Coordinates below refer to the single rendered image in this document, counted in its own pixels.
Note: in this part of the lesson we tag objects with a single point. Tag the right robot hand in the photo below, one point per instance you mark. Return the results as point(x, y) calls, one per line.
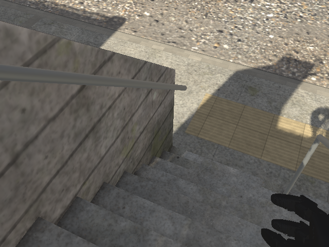
point(314, 235)

